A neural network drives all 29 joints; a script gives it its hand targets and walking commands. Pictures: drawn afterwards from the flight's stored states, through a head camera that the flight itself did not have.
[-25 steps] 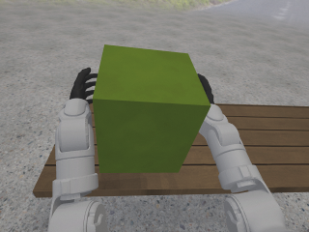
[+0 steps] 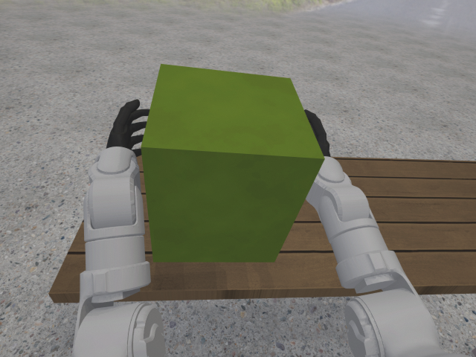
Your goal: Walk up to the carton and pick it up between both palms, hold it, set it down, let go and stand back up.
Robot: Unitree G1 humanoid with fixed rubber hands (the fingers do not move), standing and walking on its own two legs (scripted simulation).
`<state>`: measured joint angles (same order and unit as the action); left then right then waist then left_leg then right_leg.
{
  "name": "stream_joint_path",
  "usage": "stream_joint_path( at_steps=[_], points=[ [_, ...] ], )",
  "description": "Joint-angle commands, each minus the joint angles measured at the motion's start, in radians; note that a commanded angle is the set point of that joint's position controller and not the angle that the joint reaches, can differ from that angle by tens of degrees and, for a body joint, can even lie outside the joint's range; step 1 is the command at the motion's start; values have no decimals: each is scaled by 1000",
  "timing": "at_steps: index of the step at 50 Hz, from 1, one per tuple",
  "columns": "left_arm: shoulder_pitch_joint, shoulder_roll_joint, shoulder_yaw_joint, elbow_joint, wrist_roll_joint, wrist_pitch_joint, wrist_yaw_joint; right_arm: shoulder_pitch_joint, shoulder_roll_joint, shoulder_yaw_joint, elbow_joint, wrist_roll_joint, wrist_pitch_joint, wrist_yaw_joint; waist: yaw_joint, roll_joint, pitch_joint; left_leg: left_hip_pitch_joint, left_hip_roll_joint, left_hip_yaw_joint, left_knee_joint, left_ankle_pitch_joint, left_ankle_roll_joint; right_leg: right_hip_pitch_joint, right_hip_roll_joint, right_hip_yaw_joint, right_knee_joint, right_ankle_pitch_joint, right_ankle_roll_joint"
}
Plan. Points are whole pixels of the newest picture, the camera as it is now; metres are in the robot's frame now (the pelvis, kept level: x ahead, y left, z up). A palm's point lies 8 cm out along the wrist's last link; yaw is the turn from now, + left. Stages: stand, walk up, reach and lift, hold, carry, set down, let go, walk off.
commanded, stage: hold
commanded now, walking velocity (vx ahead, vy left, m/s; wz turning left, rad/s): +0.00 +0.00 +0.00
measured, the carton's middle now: (221, 170) +0.37 +0.01 +0.18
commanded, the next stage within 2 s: none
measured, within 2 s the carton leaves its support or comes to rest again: neither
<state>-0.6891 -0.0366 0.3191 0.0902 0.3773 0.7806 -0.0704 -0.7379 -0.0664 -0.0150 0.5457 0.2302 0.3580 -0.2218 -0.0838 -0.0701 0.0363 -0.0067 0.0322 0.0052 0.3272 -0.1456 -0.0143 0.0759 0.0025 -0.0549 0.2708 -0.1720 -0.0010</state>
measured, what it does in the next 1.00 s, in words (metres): stands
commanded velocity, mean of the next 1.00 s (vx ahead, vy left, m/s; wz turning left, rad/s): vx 0.00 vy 0.00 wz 0.00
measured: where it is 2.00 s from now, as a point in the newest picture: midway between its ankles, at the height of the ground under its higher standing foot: outside the picture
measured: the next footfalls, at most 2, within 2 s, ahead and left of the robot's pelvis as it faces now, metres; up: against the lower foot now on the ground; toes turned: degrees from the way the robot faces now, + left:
none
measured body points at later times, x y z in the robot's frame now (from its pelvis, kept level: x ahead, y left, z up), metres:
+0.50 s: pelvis +0.00 +0.00 +0.00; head -0.05 +0.03 +0.45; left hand +0.37 +0.16 +0.23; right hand +0.38 -0.15 +0.21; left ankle +0.04 +0.13 -0.75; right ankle +0.00 -0.11 -0.75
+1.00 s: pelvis +0.00 +0.00 +0.00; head -0.05 +0.03 +0.45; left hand +0.37 +0.16 +0.23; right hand +0.38 -0.15 +0.21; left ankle +0.04 +0.13 -0.75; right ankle +0.00 -0.11 -0.75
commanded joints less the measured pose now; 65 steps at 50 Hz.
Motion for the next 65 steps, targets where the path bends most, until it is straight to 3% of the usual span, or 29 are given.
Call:
stream_joint_path(
  at_steps=[1, 65],
  points=[
    [-553, -498, -455, -56, -162, -38, -127, -774, 561, 338, -315, 77, -61, 92, -13, 88, -347, 138, -71, 45, -10, 232, 2, -3, 53, -31, -33, 174, 49],
    [-546, -494, -459, -71, -164, -32, -125, -768, 551, 338, -325, 70, -63, 97, -10, 88, -351, 140, -67, 47, -14, 220, 3, -7, 55, -34, -33, 152, 43]
  ],
)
